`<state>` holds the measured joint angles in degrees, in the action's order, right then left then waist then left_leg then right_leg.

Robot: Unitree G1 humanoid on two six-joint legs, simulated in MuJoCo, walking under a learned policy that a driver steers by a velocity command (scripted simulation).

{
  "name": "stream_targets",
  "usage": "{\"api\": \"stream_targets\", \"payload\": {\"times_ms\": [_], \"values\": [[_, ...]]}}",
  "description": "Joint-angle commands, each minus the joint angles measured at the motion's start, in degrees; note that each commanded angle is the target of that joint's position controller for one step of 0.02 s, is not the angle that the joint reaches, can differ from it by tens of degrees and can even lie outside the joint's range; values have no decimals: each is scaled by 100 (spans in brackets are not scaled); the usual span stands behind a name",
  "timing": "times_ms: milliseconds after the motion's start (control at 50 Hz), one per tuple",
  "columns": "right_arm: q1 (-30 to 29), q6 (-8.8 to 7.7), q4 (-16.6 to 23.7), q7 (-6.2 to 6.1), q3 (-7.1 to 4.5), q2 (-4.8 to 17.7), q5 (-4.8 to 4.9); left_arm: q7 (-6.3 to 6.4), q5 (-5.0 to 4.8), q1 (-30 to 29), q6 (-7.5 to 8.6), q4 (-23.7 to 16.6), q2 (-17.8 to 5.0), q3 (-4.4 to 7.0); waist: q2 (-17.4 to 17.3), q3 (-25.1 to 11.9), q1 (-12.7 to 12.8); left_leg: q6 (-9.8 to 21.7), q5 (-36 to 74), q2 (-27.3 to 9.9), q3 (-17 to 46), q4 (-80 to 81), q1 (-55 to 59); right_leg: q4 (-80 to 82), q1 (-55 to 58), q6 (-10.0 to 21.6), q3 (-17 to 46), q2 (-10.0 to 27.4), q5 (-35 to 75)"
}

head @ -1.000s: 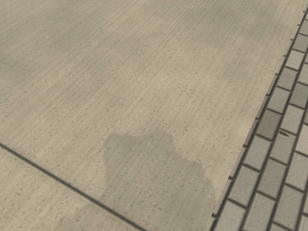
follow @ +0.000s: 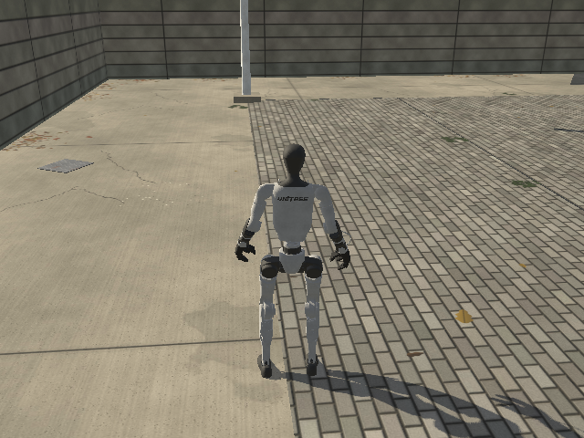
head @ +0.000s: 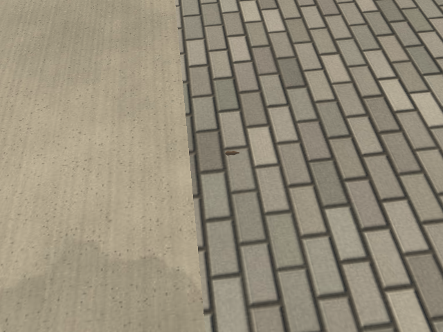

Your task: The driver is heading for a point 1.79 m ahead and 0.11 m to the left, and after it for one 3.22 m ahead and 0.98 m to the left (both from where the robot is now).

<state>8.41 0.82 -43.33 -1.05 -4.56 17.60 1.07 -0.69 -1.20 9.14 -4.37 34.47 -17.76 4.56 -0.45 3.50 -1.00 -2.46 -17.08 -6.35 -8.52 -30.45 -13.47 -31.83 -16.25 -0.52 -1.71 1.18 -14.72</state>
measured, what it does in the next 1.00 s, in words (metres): steps on the spot: left foot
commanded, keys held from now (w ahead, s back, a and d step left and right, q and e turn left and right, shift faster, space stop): e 0.24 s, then no key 0.64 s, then w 0.12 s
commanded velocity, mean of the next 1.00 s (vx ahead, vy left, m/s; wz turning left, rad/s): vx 0.01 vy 0.00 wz -0.28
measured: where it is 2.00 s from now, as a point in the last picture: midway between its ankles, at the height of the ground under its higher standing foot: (276, 306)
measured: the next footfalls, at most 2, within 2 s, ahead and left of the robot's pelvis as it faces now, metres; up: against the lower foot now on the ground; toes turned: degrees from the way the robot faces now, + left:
left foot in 0.46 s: +0.08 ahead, +0.11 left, +0.00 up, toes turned -16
left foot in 1.56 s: +0.45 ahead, +0.02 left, +0.00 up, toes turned -14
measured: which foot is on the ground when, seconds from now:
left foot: down 0.00-0.00, up 0.02-0.44, down 0.46-1.00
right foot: down 0.00-1.00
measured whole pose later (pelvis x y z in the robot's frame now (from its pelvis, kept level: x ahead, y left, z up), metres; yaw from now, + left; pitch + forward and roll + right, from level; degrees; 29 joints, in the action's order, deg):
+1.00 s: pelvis +0.03 +0.00 +0.00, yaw -14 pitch -1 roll +0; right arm 11.9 -1.0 -44.5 -0.4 -0.8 14.8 0.1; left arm 1.6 0.1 14.6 -0.7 43.8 -14.2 2.2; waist 0.0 0.5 -0.2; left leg 1.3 -19.8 0.9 1.0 -32.8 -12.3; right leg -34.4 -13.6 0.5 6.9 -2.3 -21.5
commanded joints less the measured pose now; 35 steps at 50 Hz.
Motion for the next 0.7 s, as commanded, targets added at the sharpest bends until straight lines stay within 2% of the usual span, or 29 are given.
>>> {"api": "stream_targets", "payload": {"times_ms": [20, 40, 60, 80, 100, 120, 160, 260, 380, 420, 440, 460, 480, 500, 520, 540, 560, 580, 600, 620, 640, 700], "values": [[179, -90, 414, 63, -24, 259, -379, 155, 48, 729, 93, -349, -1650, 481, 1987, -911, 44, -169, -2087, 217, -86, -2610, -2111, 843, 2278, 1249, 2670, 1765, 4299], [-424, -107, 599, -5, -107, 552, -267, 63, 264, 826, 259, -422, -1462, 404, 1455, -1297, 553, -216, -2387, 550, 940, -3615, -2403, 1060, 1702, 2162, 3211, 2197, 3918], [-558, -78, 609, -41, -169, 731, -108, 30, 269, 604, 383, -372, -1288, 341, 987, -1010, 439, -148, -1946, 423, 1149, -3954, -2485, 1183, 1489, 1995, 2688, 1863, 3330], [-483, -60, 562, -74, -193, 752, -79, 63, 168, 297, 439, -333, -1138, 308, 840, -776, 258, -86, -1399, 344, 1218, -3829, -2526, 1204, 1287, 1654, 2292, 1507, 2773], [-416, -41, 469, -117, -216, 777, -131, 101, 80, 75, 433, -357, -970, 248, 681, -706, 173, -91, -1034, 297, 1268, -3663, -2504, 1200, 1189, 1423, 2111, 1297, 2478], [-326, -32, 459, -130, -231, 793, -174, 141, 48, -79, 412, -380, -941, 211, 726, -687, 72, -137, -731, 355, 1259, -3619, -2299, 1213, 972, 1364, 1984, 1162, 2583], [-177, -51, 426, -98, -215, 689, -148, 199, 96, -78, 388, -400, -897, 174, 784, -855, 10, -206, -375, 504, 1224, -3502, -2037, 1227, 915, 1376, 1902, 1021, 2630], [-343, -70, 486, -66, -124, 500, -120, 266, 84, 25, 340, -357, -996, 203, 824, -849, 145, -311, -208, 622, 1299, -2057, -1790, 1139, 1000, 1362, 2147, 922, 1887], [-317, -127, 534, 45, -91, 520, -59, 174, 138, -35, 277, -274, -909, 121, 951, -757, 284, -175, -437, 637, 1169, -1040, -864, 918, 553, 1372, 2513, 926, 1750], [-147, -180, 511, 97, -71, 452, -61, 162, 98, -177, 265, -244, -806, 60, 896, -766, 133, -59, -72, 650, 1107, -210, -429, 724, 520, 1254, 2576, 820, 1871], [24, -218, 464, 123, -51, 382, -94, 168, 64, -239, 263, -221, -702, 13, 829, -764, -22, 39, 662, 639, 1067, 634, 52, 631, 372, 1073, 2517, 673, 1705], [79, -249, 486, 119, -55, 510, -189, 173, 106, -39, 293, -156, -548, -39, 574, -808, 17, 181, 1476, 298, 1377, 972, 574, 513, 121, 765, 2400, 459, 1161], [91, -252, 571, 85, -115, 945, -286, 171, 241, 278, 337, -140, -370, -96, -459, -959, 299, 560, 2701, -618, 2243, 1003, 951, -249, -189, 395, 1774, -98, 62], [-163, -245, 485, 94, -45, 819, -344, 181, 201, 350, 356, -149, -418, -62, -1215, -779, 520, 1371, 2735, -1101, 2844, 1088, 356, -327, -240, 97, 1183, -460, -1074], [-438, -270, 594, 105, 51, 490, -285, 213, 241, 287, 351, -62, -647, -13, -1045, -680, 428, 1530, 2262, -1048, 2794, 1193, 122, -418, 21, -90, 1053, -267, -1103], [-444, -277, 561, 100, 68, 457, -250, 220, 222, 120, 342, -51, -659, 14, -970, -650, 356, 1326, 1862, -766, 2565, 1152, 219, -233, 33, -111, 1001, -258, -711], [-401, -282, 526, 96, 52, 562, -203, 227, 225, 28, 307, -4, -520, -13, -927, -632, 313, 1097, 1556, -513, 2320, 1078, 251, 73, 171, -135, 976, -216, -289], [-371, -299, 502, 91, 60, 573, -164, 214, 249, -6, 273, -7, -468, -30, -916, -594, 269, 924, 1328, -398, 2198, 1031, 207, 334, 332, -148, 1025, -140, 141], [-282, -307, 470, 88, 90, 544, -176, 189, 240, -11, 256, 14, -399, -57, -839, -591, 259, 763, 1156, -255, 2046, 968, 109, 478, 546, -125, 1055, -86, 512], [-109, -311, 450, 90, 114, 482, -208, 169, 233, -33, 246, 48, -422, -63, -634, -567, 148, 613, 796, -72, 1865, 951, -58, 480, 678, -41, 1085, -85, 656], [-111, -306, 465, 100, 123, 501, -209, 151, 211, 73, 255, 117, -484, -35, -373, -474, 130, 504, 458, 81, 1646, 918, -31, 437, 528, 72, 1099, -102, 637], [-106, -304, 468, 95, 163, 431, -191, 150, 217, 77, 314, 224, -427, -41, -99, -413, 93, 445, 522, 214, 1449, 682, 74, 562, 397, 150, 1178, -42, 748]]}}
